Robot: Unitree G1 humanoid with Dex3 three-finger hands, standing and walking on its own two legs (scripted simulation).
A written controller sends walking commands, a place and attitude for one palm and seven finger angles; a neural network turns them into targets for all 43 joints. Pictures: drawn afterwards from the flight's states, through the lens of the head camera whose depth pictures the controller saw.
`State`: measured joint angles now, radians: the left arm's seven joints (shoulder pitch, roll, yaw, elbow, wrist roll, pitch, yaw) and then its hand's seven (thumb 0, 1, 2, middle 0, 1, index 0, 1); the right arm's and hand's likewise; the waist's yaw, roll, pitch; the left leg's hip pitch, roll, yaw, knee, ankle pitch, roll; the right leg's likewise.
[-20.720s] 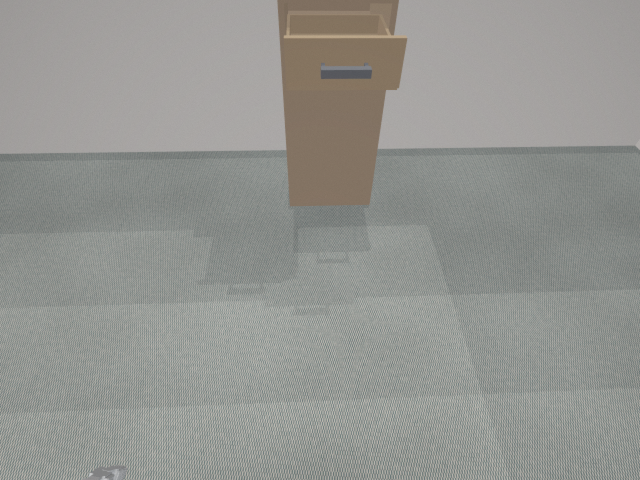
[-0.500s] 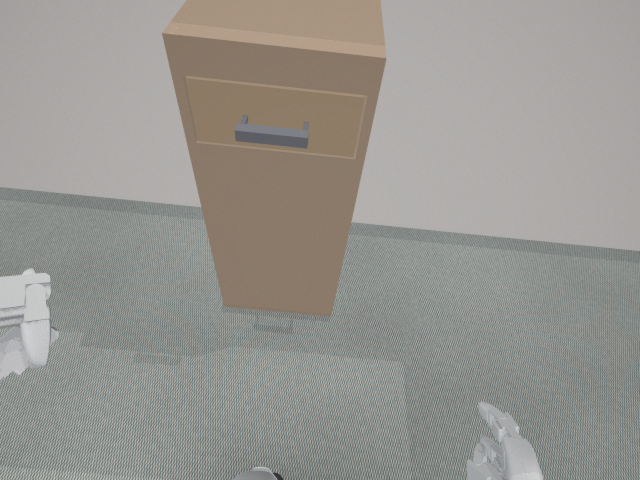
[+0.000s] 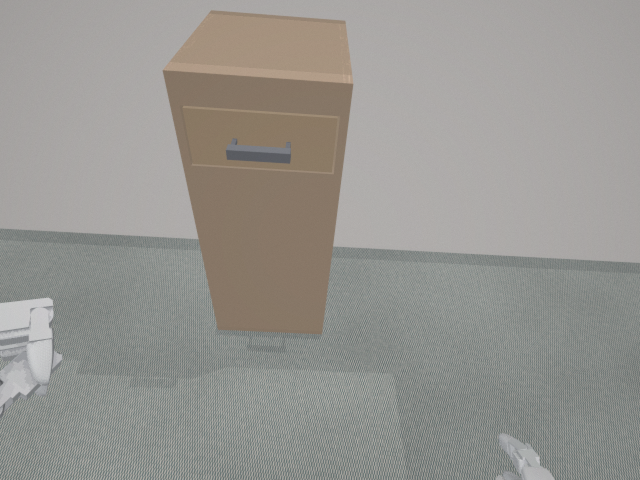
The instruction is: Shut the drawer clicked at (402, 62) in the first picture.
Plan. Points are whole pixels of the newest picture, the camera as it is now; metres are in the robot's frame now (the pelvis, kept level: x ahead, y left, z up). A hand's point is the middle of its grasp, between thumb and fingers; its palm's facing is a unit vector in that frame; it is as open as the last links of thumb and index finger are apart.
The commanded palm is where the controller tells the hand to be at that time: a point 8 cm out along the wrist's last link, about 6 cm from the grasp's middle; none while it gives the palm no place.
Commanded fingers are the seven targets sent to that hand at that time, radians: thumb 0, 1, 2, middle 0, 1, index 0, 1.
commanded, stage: stop stepping back and stand still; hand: left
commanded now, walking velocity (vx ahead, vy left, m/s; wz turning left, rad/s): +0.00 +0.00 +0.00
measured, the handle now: (260, 148) +0.77 +0.17 +0.02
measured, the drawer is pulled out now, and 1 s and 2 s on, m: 0.00 0.00 0.00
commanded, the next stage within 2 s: let the arm hang, fingers relaxed in 0.94 s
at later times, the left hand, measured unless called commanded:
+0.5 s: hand (2, 409) +0.13 +0.26 +0.17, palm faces +0.39 -0.82 -0.41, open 3.2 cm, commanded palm +0.07 +0.30 +0.19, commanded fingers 0.00 0.90 0.90 -1.40 -1.60 -1.40 -1.60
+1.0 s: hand out of the picture +0.12 +0.28 +0.17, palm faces +0.34 -0.81 -0.47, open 3.2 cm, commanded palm +0.06 +0.32 +0.19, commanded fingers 0.00 0.90 0.90 -1.40 -1.60 -1.40 -1.60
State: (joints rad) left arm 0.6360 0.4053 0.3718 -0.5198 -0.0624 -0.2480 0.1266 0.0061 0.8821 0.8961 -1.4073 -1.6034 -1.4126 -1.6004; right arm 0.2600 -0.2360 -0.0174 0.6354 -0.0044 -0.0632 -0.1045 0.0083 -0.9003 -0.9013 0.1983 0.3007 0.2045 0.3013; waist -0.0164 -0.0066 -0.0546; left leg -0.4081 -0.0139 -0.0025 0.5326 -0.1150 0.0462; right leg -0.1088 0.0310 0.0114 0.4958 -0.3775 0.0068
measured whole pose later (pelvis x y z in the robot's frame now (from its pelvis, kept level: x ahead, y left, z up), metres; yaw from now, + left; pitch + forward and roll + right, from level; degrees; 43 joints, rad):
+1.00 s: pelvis -0.06 +0.03 +0.01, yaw +2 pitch +0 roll -1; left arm 0.66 0.39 0.35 -0.56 -0.03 -0.25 0.13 0.01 0.89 0.90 -1.40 -1.60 -1.41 -1.60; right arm 0.20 -0.18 0.02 0.61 -0.01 -0.12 -0.07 0.01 -0.90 -0.90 0.20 0.30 0.21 0.30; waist -0.01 0.01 0.02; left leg -0.30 -0.01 0.01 0.45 -0.15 0.04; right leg -0.18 0.03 0.00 0.41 -0.23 -0.01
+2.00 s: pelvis -0.05 +0.01 +0.01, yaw +3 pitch -2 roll +0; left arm 0.29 0.11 0.00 1.14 0.01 -0.01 0.04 0.01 0.92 0.90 -0.21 -0.32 -0.21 -0.31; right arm 0.30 -0.11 -0.01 1.14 -0.02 0.01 -0.04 0.00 -0.91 -0.90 0.20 0.30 0.20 0.30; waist -0.01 0.01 0.03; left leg -0.24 -0.02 -0.02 0.44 -0.17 0.01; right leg -0.13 0.03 -0.03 0.45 -0.28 -0.04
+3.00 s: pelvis -0.03 +0.01 +0.01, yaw +3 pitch -2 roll +0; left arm 0.30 0.12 0.01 1.14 0.00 -0.01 0.04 0.00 0.91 0.90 -0.20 -0.30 -0.20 -0.30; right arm 0.29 -0.11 -0.01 1.15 -0.02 0.01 -0.05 0.00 -0.91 -0.90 0.20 0.30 0.20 0.30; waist -0.01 0.01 0.05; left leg -0.21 -0.01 -0.02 0.43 -0.18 0.00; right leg -0.09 0.04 -0.03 0.40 -0.28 -0.04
